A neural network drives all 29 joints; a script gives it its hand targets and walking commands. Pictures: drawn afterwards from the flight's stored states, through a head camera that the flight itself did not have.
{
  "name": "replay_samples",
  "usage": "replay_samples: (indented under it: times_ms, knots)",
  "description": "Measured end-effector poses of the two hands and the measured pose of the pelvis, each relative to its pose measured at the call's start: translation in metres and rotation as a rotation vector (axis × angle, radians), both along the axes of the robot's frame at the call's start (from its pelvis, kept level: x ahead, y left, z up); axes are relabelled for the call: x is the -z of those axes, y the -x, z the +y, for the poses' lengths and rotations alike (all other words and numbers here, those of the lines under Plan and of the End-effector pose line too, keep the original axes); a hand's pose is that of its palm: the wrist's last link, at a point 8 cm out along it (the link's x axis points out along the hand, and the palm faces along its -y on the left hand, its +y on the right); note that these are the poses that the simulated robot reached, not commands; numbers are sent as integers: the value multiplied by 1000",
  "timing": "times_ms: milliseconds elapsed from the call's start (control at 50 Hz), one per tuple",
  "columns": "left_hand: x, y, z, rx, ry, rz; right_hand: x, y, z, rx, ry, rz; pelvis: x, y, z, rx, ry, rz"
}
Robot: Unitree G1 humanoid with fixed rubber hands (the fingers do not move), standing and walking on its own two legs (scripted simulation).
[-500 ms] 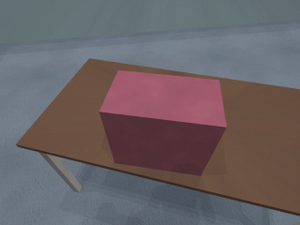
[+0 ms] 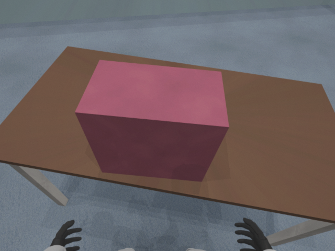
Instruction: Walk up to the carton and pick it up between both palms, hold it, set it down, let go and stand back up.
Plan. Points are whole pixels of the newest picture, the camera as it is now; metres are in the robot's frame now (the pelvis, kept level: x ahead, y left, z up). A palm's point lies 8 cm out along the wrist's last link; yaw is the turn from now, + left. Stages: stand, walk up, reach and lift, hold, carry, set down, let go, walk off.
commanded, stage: reach and lift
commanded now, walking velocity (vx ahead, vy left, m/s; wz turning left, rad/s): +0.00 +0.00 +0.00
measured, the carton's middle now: (155, 127) +0.44 +0.05 +0.01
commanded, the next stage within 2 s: none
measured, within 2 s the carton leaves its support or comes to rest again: neither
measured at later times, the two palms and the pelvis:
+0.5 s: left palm (45, 239) +0.17 +0.29 -0.08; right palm (254, 237) +0.18 -0.20 -0.07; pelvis +0.02 +0.01 +0.01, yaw +1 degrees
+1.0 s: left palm (32, 226) +0.19 +0.32 -0.05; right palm (253, 226) +0.20 -0.19 -0.05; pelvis +0.02 +0.04 +0.01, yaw +0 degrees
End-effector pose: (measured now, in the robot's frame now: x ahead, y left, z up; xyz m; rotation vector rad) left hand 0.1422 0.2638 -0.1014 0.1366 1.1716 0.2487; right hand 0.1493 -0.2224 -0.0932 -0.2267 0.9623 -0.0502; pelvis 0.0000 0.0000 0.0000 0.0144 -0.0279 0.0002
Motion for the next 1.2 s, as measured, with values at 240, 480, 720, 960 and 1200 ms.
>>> replay_samples:
  times_ms: [240,480,720,960,1200]
  knots:
    - [-6,-12,26,30,-22,-168,1,-19,32,30,-46,-150,2,-6,-6,-20,9,33]
    - [-19,-24,28,51,32,-317,-18,-27,23,59,-31,-241,-10,-19,11,-12,20,13]
    - [-34,-40,36,82,53,-480,-35,-34,27,101,-54,-349,-13,-22,25,-1,28,-24]
    - [-44,-44,51,99,41,-587,-41,-44,29,136,-77,-445,-11,-22,37,0,35,-29]
    - [-61,-73,55,121,31,-750,-50,-69,30,147,-104,-570,-5,-19,43,-1,39,0]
